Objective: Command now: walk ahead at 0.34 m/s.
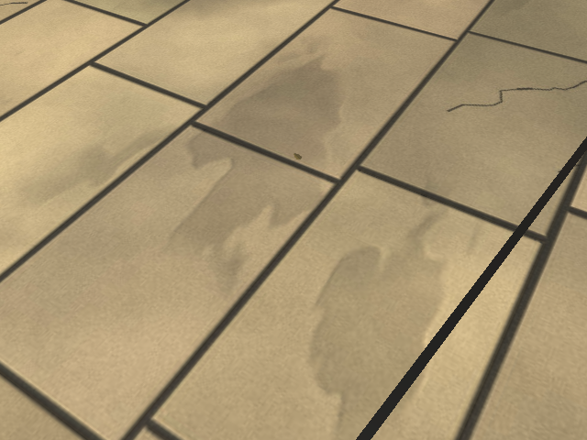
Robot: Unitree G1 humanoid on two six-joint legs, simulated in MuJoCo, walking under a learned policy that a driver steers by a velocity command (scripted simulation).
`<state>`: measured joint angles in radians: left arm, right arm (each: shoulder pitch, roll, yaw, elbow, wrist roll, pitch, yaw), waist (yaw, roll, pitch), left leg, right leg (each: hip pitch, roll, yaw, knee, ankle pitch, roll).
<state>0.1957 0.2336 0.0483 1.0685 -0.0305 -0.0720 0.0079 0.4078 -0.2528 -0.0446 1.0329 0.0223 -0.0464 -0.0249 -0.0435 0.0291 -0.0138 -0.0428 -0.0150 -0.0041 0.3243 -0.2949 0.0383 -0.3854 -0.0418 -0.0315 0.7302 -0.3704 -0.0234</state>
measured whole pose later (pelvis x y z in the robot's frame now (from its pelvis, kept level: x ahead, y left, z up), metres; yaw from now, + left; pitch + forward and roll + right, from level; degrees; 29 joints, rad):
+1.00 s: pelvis +0.51 +0.03 +0.00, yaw +22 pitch +2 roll +1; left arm 0.06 0.27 0.03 0.77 0.00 -0.11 -0.01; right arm 0.33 -0.27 -0.06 0.82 0.02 -0.07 0.00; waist -0.08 -0.05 0.02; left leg -0.06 -0.11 -0.10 0.32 -0.29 0.08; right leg -0.61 -0.07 0.05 0.54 0.09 0.02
